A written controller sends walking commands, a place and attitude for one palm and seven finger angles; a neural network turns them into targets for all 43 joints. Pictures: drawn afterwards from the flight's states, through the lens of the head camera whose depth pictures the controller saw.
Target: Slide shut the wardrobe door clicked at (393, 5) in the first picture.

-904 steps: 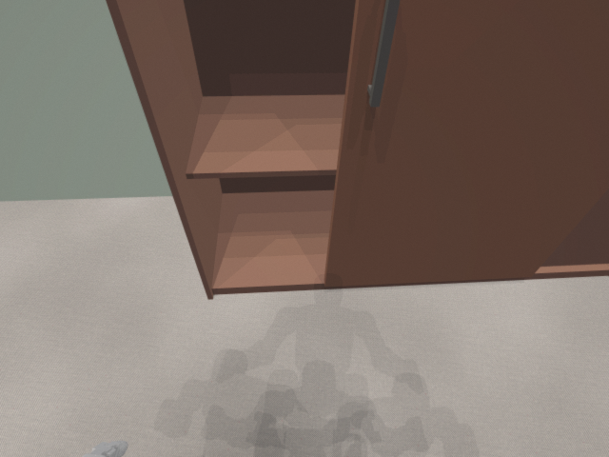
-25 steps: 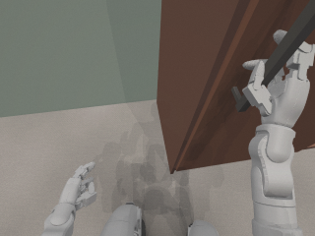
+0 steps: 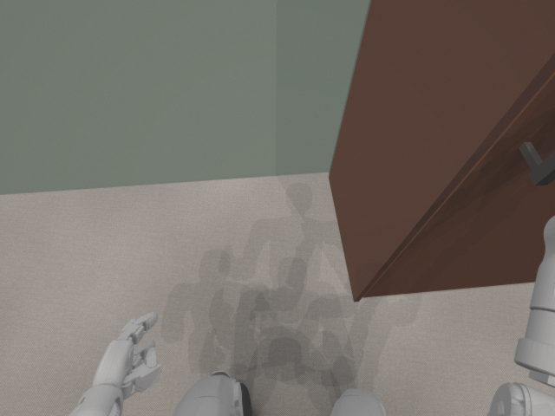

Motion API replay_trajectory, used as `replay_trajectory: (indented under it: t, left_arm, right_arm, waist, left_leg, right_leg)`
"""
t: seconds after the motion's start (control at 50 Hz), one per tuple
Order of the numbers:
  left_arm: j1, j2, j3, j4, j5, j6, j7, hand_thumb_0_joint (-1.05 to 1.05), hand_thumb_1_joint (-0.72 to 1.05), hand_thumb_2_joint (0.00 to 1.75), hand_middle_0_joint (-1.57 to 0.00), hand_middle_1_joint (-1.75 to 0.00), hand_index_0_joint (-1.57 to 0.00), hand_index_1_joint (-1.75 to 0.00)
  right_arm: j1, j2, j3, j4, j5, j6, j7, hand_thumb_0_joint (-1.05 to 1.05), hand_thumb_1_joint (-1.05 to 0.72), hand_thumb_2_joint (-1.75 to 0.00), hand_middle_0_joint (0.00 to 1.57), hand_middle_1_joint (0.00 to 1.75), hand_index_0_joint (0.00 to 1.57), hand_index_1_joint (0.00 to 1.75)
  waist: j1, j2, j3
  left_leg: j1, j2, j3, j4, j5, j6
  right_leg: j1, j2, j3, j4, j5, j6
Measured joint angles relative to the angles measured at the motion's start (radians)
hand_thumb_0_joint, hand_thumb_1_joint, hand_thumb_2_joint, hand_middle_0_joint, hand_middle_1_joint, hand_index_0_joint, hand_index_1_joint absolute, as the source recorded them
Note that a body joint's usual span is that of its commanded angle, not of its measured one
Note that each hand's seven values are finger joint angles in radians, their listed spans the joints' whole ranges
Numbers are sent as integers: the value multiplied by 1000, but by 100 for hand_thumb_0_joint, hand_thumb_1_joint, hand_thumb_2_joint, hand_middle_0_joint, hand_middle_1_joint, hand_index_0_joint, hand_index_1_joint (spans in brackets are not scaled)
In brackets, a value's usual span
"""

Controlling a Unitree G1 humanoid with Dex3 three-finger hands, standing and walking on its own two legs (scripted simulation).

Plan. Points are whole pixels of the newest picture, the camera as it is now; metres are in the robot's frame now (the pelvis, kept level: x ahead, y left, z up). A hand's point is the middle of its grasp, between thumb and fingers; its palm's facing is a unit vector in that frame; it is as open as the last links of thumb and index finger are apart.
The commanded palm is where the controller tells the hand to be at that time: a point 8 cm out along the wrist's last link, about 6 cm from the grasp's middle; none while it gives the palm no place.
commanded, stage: stop walking and hold the door there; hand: right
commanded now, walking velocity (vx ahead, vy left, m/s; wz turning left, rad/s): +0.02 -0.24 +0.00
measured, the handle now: out of the picture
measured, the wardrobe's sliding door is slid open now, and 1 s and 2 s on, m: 0.00 0.00 0.00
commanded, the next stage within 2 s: none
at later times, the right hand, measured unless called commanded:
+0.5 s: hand out of the picture +0.34 -0.35 +0.20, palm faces +0.69 +0.69 -0.24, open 7.0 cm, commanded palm +0.29 -0.36 +0.18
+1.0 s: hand out of the picture +0.34 -0.35 +0.20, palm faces +0.66 +0.70 -0.26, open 7.0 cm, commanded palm +0.29 -0.37 +0.18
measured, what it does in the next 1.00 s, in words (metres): steps on the spot: left foot, then right foot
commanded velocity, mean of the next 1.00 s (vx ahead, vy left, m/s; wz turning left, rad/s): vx -0.05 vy -0.11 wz -0.03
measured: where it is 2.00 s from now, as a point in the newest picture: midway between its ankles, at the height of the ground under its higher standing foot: outside the picture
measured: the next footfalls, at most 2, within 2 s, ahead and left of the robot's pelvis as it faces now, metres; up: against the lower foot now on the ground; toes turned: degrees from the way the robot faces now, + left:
left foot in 0.04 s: +0.04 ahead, +0.15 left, +0.00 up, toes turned +9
right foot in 0.40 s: +0.08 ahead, -0.07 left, +0.00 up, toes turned +5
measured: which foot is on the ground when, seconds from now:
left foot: up 0.00-0.02, down 0.04-1.00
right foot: down 0.00-0.06, up 0.08-0.38, down 0.40-1.00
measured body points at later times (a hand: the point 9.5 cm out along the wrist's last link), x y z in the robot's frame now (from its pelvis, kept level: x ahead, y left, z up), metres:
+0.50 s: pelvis -0.02 +0.04 +0.01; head -0.04 +0.05 +0.46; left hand +0.04 +0.35 -0.08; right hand +0.30 -0.38 +0.22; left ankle +0.03 +0.13 -0.72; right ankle +0.04 -0.07 -0.73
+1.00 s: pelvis -0.01 +0.03 +0.01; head -0.04 +0.04 +0.46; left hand +0.05 +0.32 -0.10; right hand +0.30 -0.39 +0.22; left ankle +0.00 +0.14 -0.73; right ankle +0.04 -0.07 -0.73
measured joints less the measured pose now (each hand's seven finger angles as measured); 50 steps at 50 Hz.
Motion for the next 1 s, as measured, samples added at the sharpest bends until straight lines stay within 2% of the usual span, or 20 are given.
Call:
replay_trajectory:
  t: [0.04, 0.06, 0.08, 0.1, 0.14, 0.18, 0.24, 0.3, 0.38, 0.42, 0.48, 0.52, 0.56, 0.6, 0.66, 0.7, 0.78, 0.92, 1.0]
  left_arm:
    - [-14, -12, -29, 6, 1, 6, -2, 1, 91, 90, -20, -30, -20, -30]
    - [-26, -11, -36, 6, -2, 11, -1, 1, 90, 90, -20, -30, -20, -30]
    - [-35, -7, -36, 10, -6, 11, 4, 1, 90, 90, -20, -30, -20, -30]
    - [-44, -4, -36, 19, -9, 13, 11, 1, 90, 90, -20, -30, -21, -30]
    - [-54, 13, -37, 33, -13, 16, 35, 1, 90, 90, -21, -30, -21, -30]
    - [-55, 43, -46, 47, -12, 11, 55, 1, 90, 90, -21, -30, -21, -30]
    - [-38, 76, -52, 71, -9, 7, 81, 1, 91, 90, -20, -30, -20, -30]
    - [7, 97, -49, 95, -9, 13, 97, 1, 91, 90, -20, -30, -20, -30]
    - [79, 121, -41, 114, -8, 30, 107, 1, 91, 90, -20, -30, -20, -30]
    - [108, 127, -34, 119, -10, 38, 115, 1, 91, 90, -20, -30, -20, -30]
    - [149, 116, -37, 123, -13, 45, 130, 1, 91, 90, -20, -30, -20, -30]
    - [179, 103, -42, 120, -12, 40, 139, 1, 91, 90, -20, -30, -20, -30]
    - [200, 86, -54, 122, -11, 36, 144, 1, 91, 90, -20, -30, -20, -30]
    - [200, 72, -65, 134, -6, 38, 145, 1, 91, 90, -20, -30, -20, -30]
    - [208, 60, -71, 150, -5, 43, 139, 1, 90, 90, -20, -30, -20, -30]
    - [208, 60, -71, 164, -3, 47, 136, 1, 90, 90, -21, -30, -21, -30]
    - [195, 68, -71, 186, -1, 53, 135, 1, 90, 90, -21, -30, -21, -30]
    - [182, 64, -76, 163, -5, 48, 149, 1, 90, 90, -21, -30, -21, -30]
    - [157, 72, -69, 141, -4, 49, 146, 1, 90, 90, -21, -30, -21, -30]
  right_arm:
    - [30, -96, -52, 94, -21, -59, 43, -4, -77, -87, 28, 141, 0, 112]
    - [49, -145, -79, 142, -33, -81, 60, -6, -74, -86, 30, 141, 0, 113]
    - [63, -183, -102, 189, -43, -93, 73, -7, -72, -85, 32, 141, 1, 114]
    - [79, -217, -121, 233, -45, -100, 86, -8, -71, -84, 33, 141, 2, 115]
    - [118, -261, -151, 308, -42, -102, 95, -9, -68, -82, 36, 141, 4, 118]
    - [160, -284, -183, 387, -40, -104, 103, -9, -67, -81, 38, 138, 7, 120]
    - [184, -296, -217, 493, -50, -101, 92, -8, -66, -81, 39, 133, 10, 124]
    - [165, -300, -223, 561, -60, -85, 78, -6, -66, -82, 38, 131, 13, 125]
    - [138, -308, -206, 607, -66, -88, 77, -4, -66, -84, 37, 133, 16, 125]
    - [128, -316, -188, 615, -66, -94, 77, -4, -66, -84, 37, 134, 16, 124]
    - [137, -328, -172, 628, -65, -92, 69, -4, -67, -83, 36, 135, 16, 122]
    - [144, -336, -170, 645, -64, -88, 69, -4, -67, -83, 36, 135, 16, 123]
    - [146, -352, -172, 660, -62, -83, 74, -4, -67, -83, 36, 134, 16, 124]
    - [144, -361, -180, 678, -61, -81, 70, -4, -67, -83, 36, 134, 16, 125]
    - [132, -362, -186, 710, -65, -86, 69, -3, -67, -83, 36, 133, 16, 126]
    - [127, -360, -189, 729, -66, -101, 77, -3, -66, -85, 36, 134, 17, 127]
    - [128, -356, -192, 748, -62, -132, 98, -4, -63, -87, 39, 135, 20, 128]
    - [153, -340, -168, 721, -53, -142, 93, -4, -61, -89, 41, 136, 21, 130]
    - [149, -328, -160, 697, -61, -154, 99, -6, -60, -89, 42, 137, 20, 130]
  waist:
    - [12, 11, -23]
    - [31, -10, -19]
    - [53, -30, -14]
    - [66, -25, -22]
    - [85, -5, -51]
    - [112, -3, -88]
    - [145, 0, -146]
    - [162, 10, -203]
    - [176, 14, -271]
    - [182, 14, -289]
    - [176, 32, -317]
    - [180, 32, -339]
    - [178, 36, -355]
    - [179, 22, -351]
    - [182, -1, -359]
    - [175, -11, -367]
    - [170, -22, -373]
    - [160, -8, -388]
    - [154, -23, -375]
  left_leg:
    - [41, 8, 1, -91, 85, -5]
    - [54, -16, 15, -100, 100, 12]
    - [63, -33, 27, -103, 96, 35]
    - [50, -31, 21, -96, 89, 53]
    - [22, -9, -12, -100, 91, 70]
    - [12, 5, -42, -134, 117, 69]
    - [12, 12, -74, -190, 156, 66]
    - [23, 7, -81, -240, 187, 68]
    - [28, -21, -66, -276, 213, 70]
    - [15, -34, -56, -254, 200, 64]
    - [-8, -25, -65, -172, 68, 36]
    - [0, -9, -69, -132, 35, 21]
    - [44, 16, -67, -187, 51, 14]
    - [58, 6, -53, -231, 135, 22]
    - [59, -12, -43, -254, 144, 39]
    - [51, -18, -46, -261, 146, 40]
    - [45, -19, -52, -252, 143, 32]
    - [56, -1, -65, -273, 149, 19]
    - [49, -3, -52, -282, 156, 17]
  right_leg:
    - [-10, -30, -9, 48, -19, -12]
    - [-25, -60, 8, 94, -22, -25]
    - [-60, -71, 46, 167, -9, -60]
    - [-112, -30, 96, 282, -84, -85]
    - [-211, 107, 169, 518, -205, -116]
    - [-263, 214, 172, 603, -236, -136]
    - [-271, 304, 129, 486, -228, -155]
    - [-237, 341, 94, 275, -189, -176]
    - [-156, 339, 91, -10, -49, -197]
    - [-145, 324, 99, -66, 83, -196]
    - [-139, 318, 76, -76, 108, -188]
    - [-141, 315, 71, -85, 104, -187]
    - [-154, 312, 63, -72, 98, -179]
    - [-163, 293, 62, -52, 89, -169]
    - [-187, 276, 74, -23, 58, -171]
    - [-204, 278, 84, -2, 23, -178]
    - [-203, 281, 86, -13, 82, -177]
    - [-176, 300, 73, -66, 93, -182]
    - [-205, 297, 86, -35, 83, -184]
